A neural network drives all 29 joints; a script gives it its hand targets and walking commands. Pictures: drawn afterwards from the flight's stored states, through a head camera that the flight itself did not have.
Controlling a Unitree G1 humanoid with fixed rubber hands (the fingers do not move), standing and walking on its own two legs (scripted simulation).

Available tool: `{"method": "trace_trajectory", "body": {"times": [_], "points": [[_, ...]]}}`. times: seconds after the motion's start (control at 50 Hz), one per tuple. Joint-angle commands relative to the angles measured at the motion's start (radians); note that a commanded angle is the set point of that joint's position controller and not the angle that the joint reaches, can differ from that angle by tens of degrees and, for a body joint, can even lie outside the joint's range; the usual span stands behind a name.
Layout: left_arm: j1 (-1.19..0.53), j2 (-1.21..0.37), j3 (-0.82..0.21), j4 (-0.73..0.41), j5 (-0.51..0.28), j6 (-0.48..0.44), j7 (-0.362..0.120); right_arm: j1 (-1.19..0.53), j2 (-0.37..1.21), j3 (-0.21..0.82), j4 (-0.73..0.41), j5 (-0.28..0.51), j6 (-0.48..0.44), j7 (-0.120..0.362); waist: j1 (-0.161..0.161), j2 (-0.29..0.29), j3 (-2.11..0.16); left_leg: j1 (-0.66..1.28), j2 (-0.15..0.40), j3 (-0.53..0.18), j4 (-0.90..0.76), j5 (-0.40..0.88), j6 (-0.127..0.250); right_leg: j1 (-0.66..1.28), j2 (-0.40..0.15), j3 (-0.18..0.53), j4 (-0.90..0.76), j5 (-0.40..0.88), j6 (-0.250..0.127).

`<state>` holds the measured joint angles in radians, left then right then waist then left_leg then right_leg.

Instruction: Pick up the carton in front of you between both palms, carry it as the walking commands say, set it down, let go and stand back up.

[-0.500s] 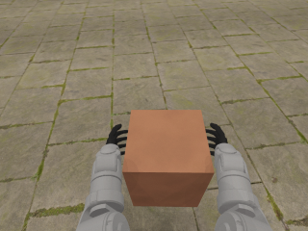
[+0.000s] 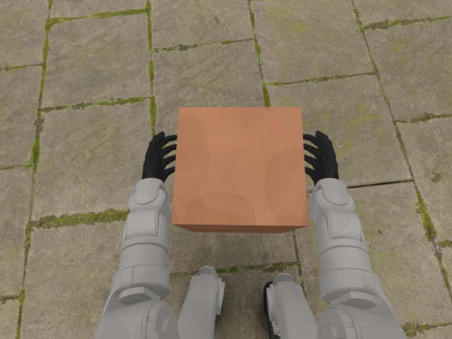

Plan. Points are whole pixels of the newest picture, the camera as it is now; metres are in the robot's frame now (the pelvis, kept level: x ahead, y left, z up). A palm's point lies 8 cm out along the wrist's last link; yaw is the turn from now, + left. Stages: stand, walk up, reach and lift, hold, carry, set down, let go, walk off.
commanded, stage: set down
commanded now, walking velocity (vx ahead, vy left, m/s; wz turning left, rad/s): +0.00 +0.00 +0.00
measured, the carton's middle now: (238, 180) +0.42 +0.04 -0.15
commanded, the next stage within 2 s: none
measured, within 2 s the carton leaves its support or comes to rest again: neither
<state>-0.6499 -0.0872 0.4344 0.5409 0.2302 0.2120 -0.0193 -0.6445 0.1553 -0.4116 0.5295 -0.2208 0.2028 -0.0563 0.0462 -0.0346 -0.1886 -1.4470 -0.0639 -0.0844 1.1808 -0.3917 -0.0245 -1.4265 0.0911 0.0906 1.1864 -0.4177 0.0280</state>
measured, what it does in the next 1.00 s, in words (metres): lowers itself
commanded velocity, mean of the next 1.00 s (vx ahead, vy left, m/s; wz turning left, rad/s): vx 0.00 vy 0.00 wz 0.00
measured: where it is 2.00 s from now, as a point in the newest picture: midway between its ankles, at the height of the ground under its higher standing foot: (241, 321)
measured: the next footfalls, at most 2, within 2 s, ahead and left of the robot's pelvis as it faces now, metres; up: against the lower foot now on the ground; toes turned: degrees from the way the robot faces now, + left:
none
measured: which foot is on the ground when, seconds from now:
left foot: down 0.00-1.00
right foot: down 0.00-1.00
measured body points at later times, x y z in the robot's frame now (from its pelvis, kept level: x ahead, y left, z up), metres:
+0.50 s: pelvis -0.04 +0.00 -0.13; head +0.25 +0.03 +0.22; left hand +0.44 +0.21 -0.24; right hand +0.46 -0.09 -0.24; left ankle +0.06 +0.12 -0.61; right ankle +0.05 -0.12 -0.61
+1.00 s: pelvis -0.05 +0.00 -0.24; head +0.30 +0.04 +0.04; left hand +0.47 +0.23 -0.39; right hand +0.50 -0.07 -0.39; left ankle +0.06 +0.12 -0.61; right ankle +0.05 -0.12 -0.61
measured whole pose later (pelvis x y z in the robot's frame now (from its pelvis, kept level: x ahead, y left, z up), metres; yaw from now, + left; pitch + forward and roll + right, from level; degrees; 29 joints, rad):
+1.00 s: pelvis -0.05 +0.00 -0.24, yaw -2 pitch +44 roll -2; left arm -1.28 0.19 0.42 0.82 0.13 0.25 0.03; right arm -1.31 -0.07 -0.37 0.85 -0.10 0.22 -0.17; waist 0.09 -0.06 0.15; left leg -2.27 -0.12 -0.08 2.02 -0.53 -0.07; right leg -2.24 0.19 0.06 2.02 -0.56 0.09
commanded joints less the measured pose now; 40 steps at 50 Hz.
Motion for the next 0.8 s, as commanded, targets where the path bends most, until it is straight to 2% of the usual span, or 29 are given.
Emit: {"method": "trace_trajectory", "body": {"times": [0.0,0.1,0.38,0.78], "points": [[-0.490,-0.849,-0.529,0.094,-0.067,0.013,-0.216,-0.507,0.884,0.550,0.111,0.058,0.012,0.195,0.030,0.004,-0.733,0.398,-0.077,0.082,-0.029,0.295,-0.002,0.268,0.076,-0.084,-0.046,0.234,0.018],[-0.568,-0.823,-0.493,0.132,-0.071,0.008,-0.203,-0.587,0.848,0.498,0.159,0.053,0.001,0.175,0.029,0.017,-0.768,0.310,-0.083,0.088,0.061,0.272,-0.010,0.143,0.089,-0.097,0.045,0.192,0.016],[-0.814,-0.751,-0.491,0.145,-0.135,0.009,-0.165,-0.857,0.792,0.495,0.181,0.112,-0.008,0.113,0.060,0.011,-0.930,0.130,-0.091,0.122,0.300,0.207,-0.031,-0.035,0.124,-0.142,0.312,0.105,0.021],[-1.090,-0.617,-0.405,0.231,-0.156,0.028,-0.197,-1.151,0.678,0.408,0.292,0.142,0.006,0.087,0.098,-0.004,-0.872,-0.119,-0.067,0.160,0.565,0.150,-0.032,-0.229,0.127,-0.173,0.593,0.049,0.017]]}}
